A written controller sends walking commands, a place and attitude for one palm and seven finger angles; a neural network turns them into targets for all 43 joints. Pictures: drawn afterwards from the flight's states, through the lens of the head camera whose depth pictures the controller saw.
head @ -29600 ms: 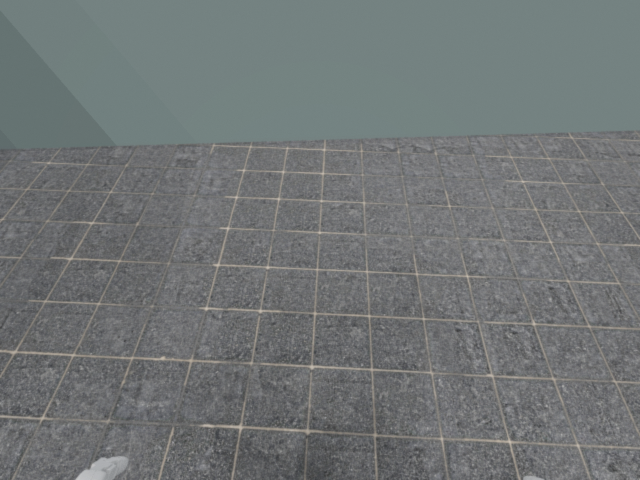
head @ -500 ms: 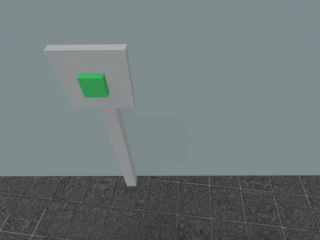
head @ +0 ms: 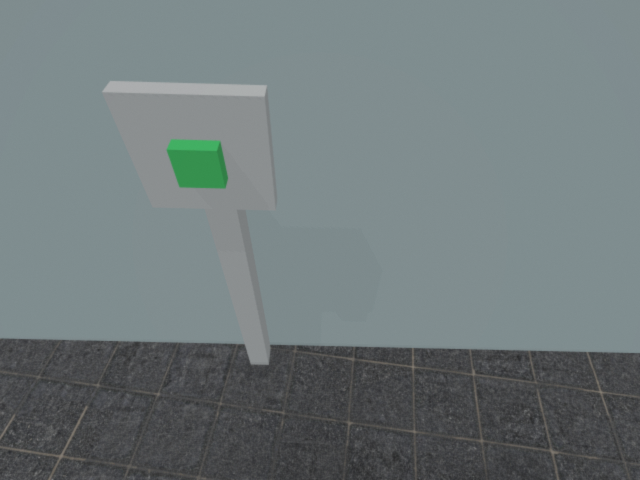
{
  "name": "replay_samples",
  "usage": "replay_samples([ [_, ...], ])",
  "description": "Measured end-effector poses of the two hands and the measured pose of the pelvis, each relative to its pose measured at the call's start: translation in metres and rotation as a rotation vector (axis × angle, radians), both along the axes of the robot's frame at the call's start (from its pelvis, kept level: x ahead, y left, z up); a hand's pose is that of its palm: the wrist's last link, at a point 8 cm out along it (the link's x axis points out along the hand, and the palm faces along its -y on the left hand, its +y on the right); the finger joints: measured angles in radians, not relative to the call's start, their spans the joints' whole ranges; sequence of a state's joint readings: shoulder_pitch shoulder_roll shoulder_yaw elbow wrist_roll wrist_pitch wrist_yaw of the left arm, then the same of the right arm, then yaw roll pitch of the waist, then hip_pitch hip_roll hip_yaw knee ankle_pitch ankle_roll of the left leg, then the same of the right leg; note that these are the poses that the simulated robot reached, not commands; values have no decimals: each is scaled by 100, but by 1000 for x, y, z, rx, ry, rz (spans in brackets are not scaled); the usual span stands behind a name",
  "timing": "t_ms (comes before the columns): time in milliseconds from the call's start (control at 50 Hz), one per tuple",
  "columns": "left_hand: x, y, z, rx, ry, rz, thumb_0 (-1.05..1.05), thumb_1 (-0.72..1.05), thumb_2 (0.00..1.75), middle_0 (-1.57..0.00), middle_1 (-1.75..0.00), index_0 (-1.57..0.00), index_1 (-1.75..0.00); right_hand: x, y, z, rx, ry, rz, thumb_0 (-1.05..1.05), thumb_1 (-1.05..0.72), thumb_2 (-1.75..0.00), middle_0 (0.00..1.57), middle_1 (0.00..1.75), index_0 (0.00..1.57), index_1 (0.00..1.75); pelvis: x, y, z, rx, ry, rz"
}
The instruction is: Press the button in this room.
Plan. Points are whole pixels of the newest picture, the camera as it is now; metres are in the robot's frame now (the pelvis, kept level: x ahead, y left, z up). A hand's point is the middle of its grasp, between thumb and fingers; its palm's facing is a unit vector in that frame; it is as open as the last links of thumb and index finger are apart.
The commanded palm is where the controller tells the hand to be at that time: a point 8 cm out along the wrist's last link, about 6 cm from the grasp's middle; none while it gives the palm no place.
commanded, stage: look again from close up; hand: left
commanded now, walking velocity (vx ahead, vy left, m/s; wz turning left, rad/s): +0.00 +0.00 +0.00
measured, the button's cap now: (199, 163) +0.53 +0.22 +0.10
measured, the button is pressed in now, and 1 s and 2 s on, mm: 0 0 0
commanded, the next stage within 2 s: raise the hand and make a fist in 0.44 s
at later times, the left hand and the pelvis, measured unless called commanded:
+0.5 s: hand out of the picture +0.04 +0.17 -0.17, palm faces +0.01 -0.98 -0.20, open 7.4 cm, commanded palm none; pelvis +0.03 -0.01 +0.00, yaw +0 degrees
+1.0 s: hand (188, 465) +0.15 +0.17 -0.04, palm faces +0.15 -0.99 -0.02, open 5.2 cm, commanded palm +0.14 +0.22 -0.02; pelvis -0.02 -0.04 -0.08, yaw +2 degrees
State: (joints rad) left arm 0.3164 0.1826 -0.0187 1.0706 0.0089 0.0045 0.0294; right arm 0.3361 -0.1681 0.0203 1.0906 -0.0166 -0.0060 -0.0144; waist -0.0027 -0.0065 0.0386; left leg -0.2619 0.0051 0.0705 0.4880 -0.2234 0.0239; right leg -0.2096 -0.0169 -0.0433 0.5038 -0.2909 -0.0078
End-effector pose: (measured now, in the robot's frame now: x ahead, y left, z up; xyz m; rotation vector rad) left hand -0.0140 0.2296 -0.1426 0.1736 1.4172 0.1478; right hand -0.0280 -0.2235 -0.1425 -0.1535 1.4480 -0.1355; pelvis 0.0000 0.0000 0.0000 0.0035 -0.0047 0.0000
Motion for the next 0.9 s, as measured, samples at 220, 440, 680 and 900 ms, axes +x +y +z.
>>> replay_samples([
  [220,10,-14,-3,-23,7,16,1,90,89,-20,-30,-20,-30,50,-1,-1,-5,-76,22,2,-93,-90,20,30,20,30,14,-2,1,3,-7,-3],
  [440,42,-16,-2,-16,-48,2,1,90,89,-20,-30,-20,-30,81,-11,1,-18,-128,34,1,-92,-90,20,30,20,30,26,-8,2,7,-4,-5],
  [680,164,-7,102,70,-807,96,2,91,89,-24,-34,-23,-34,131,-26,16,-50,-490,24,1,-91,-90,20,30,20,30,26,-13,-6,23,28,22],
  [900,166,-25,118,-139,-1377,-119,1,90,89,-47,-59,-46,-59,231,-56,35,-92,-926,134,1,-91,-90,20,30,20,30,-11,-31,-64,22,192,13],
])
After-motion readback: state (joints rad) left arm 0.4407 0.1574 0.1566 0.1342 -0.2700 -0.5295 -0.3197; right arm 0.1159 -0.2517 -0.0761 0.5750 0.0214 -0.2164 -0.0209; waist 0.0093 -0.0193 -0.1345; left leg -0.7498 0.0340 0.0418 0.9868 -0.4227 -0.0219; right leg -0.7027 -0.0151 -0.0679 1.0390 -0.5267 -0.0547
